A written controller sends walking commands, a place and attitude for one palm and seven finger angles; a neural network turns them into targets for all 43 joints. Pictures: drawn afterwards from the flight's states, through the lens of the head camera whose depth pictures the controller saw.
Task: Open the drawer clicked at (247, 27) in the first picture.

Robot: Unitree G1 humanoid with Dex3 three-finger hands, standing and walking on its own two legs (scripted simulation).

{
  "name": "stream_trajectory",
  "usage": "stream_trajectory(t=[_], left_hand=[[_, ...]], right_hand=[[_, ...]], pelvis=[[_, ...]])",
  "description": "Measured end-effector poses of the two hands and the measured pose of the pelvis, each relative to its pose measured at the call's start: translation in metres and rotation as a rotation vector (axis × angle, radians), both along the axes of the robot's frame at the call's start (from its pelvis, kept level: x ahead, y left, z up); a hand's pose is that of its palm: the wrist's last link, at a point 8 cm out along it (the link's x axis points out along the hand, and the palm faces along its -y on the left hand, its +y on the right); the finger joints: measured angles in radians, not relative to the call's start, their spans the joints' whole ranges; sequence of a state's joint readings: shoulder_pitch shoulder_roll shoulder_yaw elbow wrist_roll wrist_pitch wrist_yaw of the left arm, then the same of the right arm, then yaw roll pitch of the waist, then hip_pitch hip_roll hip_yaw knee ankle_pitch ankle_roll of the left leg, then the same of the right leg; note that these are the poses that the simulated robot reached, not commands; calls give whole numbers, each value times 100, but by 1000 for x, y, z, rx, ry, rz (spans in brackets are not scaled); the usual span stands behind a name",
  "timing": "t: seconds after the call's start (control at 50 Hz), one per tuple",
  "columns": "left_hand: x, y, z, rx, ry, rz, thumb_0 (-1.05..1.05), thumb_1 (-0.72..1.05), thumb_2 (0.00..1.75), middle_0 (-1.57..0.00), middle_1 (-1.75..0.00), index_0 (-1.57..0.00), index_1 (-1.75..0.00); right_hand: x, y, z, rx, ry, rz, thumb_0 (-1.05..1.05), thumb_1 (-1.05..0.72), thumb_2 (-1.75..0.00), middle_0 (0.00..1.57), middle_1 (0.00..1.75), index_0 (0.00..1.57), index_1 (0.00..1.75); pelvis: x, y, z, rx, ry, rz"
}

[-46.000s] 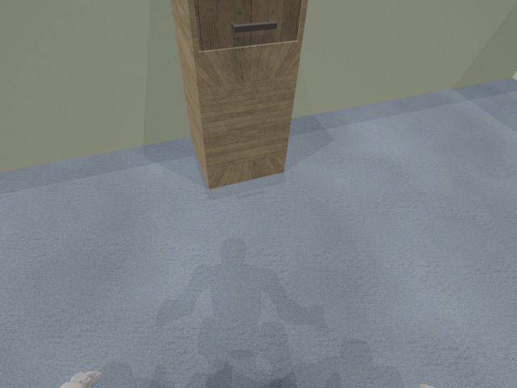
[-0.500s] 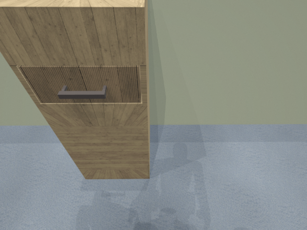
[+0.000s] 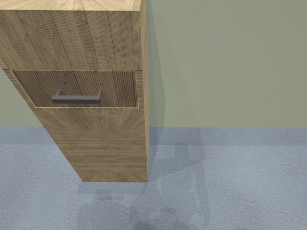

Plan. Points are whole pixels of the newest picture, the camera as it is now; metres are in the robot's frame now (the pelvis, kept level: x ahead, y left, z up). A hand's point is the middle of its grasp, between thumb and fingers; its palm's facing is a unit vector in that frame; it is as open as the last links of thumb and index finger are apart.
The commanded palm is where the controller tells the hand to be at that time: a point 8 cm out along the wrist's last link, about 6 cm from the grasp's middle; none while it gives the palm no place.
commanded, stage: come to a stop and stand still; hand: left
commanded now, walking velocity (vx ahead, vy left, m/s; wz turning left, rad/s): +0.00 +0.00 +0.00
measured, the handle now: (78, 95) +0.51 +0.29 +0.05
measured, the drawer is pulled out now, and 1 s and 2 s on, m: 0.00 0.00 0.00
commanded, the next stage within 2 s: look again from close up in 0.12 s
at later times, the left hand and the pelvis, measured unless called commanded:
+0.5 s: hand out of the picture +0.00 +0.16 -0.17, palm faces +0.04 -0.98 -0.20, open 7.4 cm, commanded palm none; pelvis +0.01 -0.01 +0.00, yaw +0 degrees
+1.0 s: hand out of the picture -0.01 +0.16 -0.17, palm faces +0.06 -0.98 -0.20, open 7.4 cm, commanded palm none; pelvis +0.00 +0.00 +0.00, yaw +1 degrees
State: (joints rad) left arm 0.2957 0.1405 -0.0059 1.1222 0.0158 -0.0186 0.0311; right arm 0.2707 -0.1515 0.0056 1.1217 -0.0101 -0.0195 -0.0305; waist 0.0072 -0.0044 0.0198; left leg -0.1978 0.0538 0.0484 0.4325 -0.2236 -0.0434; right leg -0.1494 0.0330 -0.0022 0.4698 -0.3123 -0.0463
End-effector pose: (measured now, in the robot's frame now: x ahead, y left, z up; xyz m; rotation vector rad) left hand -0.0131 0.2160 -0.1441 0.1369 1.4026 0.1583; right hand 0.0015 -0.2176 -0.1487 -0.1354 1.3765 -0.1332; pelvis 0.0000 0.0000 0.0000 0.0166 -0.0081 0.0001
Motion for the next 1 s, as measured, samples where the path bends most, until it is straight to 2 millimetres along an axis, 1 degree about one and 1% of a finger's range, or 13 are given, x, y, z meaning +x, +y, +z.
stream_trajectory(t=[0.2, 0.44, 0.88, 1.0], left_hand=[[7, -1, 1, 6, -1, 2, 0, 90, 90, -20, -30, -20, -30], [10, -2, 2, 13, -6, 6, 0, 90, 90, -20, -30, -20, -30], [-3, -8, 1, 0, 16, 22, 0, 90, 90, -20, -30, -20, -30], [-4, -3, 1, 13, 8, 37, 0, 90, 90, -20, -30, -20, -30]], right_hand=[[7, -3, 0, -1, 2, 0, 0, -92, -90, 19, 30, 20, 29], [7, -4, -1, 3, 9, 2, 0, -92, -90, 19, 30, 20, 29], [2, -4, 0, 5, 28, 6, 0, -91, -90, 19, 30, 20, 29], [3, -5, -3, 5, 26, 10, 0, -91, -90, 19, 30, 20, 29]], pelvis=[[6, -3, 0, 1, -2, -1], [9, -5, 1, 1, -7, 1], [7, -8, 1, -1, -9, 7], [5, -4, -1, 1, -5, 9]])
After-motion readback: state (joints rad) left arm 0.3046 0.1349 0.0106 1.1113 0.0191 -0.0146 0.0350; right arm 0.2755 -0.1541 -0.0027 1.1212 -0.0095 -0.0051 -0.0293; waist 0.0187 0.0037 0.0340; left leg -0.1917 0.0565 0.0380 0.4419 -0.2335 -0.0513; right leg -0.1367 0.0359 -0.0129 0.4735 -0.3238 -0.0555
